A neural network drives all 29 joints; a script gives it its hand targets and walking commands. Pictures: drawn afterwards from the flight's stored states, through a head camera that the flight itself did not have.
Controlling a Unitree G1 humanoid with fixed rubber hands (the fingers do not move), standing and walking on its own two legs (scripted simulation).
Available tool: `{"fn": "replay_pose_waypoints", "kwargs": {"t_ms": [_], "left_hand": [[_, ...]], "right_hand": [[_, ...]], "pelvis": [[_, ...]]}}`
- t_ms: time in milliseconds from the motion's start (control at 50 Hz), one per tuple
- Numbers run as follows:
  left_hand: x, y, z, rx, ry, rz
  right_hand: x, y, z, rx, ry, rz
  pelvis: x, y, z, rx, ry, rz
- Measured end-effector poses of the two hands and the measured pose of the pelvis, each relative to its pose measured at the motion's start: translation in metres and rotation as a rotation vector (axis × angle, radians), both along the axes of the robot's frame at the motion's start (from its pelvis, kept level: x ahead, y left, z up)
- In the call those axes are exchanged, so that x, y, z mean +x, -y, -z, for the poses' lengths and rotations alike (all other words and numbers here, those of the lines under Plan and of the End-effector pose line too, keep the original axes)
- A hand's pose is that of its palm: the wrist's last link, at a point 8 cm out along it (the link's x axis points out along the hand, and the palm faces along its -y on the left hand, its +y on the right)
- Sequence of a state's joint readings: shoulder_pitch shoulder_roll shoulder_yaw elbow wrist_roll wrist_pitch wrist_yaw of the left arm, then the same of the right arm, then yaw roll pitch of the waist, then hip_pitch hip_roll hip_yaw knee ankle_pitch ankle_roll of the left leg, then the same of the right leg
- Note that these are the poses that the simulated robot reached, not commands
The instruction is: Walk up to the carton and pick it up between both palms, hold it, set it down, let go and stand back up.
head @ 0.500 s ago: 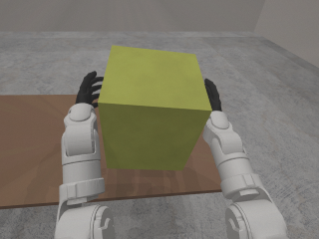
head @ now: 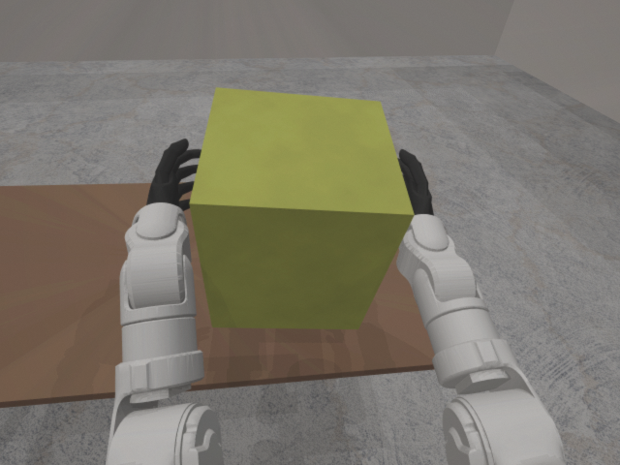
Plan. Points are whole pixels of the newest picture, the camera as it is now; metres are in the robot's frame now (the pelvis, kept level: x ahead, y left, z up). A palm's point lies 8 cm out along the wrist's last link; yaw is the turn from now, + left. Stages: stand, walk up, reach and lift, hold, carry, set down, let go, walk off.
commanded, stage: hold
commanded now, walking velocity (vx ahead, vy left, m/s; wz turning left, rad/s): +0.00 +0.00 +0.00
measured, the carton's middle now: (293, 218) +0.39 +0.01 +0.15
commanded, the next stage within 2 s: none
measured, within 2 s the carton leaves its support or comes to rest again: neither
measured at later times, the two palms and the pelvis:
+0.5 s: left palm (172, 204) +0.36 +0.15 +0.20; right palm (415, 215) +0.36 -0.15 +0.18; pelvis +0.00 +0.00 +0.00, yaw +0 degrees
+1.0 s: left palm (171, 208) +0.36 +0.15 +0.20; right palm (415, 220) +0.36 -0.15 +0.17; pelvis -0.01 +0.00 +0.00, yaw +0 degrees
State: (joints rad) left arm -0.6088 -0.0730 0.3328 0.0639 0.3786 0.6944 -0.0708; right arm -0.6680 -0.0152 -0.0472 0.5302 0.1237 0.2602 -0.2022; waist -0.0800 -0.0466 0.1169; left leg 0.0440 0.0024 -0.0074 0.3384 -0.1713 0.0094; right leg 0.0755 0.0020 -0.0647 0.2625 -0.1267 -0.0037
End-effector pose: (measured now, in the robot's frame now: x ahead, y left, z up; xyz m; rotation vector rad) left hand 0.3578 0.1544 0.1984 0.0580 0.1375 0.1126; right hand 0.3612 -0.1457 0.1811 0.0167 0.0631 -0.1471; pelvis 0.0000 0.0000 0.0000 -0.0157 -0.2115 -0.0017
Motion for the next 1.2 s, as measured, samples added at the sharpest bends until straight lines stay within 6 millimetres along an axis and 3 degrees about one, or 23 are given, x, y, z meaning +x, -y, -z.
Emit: {"fn": "replay_pose_waypoints", "kwargs": {"t_ms": [220,420,680,1200], "left_hand": [[0.002,-0.001,0.010,-0.006,-0.038,0.000],[0.005,0.004,-0.001,0.006,-0.001,0.008],[-0.002,-0.001,0.011,-0.008,-0.033,-0.002],[-0.002,0.002,0.007,-0.010,-0.030,-0.004]], "right_hand": [[0.000,-0.001,0.013,0.017,-0.034,0.007],[0.002,0.004,0.003,0.015,0.006,0.011],[-0.002,-0.001,0.012,0.011,-0.022,0.005],[-0.003,0.002,0.009,-0.001,-0.009,0.004]], "pelvis": [[-0.004,0.002,0.000,0.002,-0.010,-0.007],[-0.001,0.001,0.000,0.002,-0.013,-0.005],[-0.001,0.001,0.000,0.000,0.010,-0.008],[-0.004,0.003,0.000,0.003,0.004,-0.008]]}}
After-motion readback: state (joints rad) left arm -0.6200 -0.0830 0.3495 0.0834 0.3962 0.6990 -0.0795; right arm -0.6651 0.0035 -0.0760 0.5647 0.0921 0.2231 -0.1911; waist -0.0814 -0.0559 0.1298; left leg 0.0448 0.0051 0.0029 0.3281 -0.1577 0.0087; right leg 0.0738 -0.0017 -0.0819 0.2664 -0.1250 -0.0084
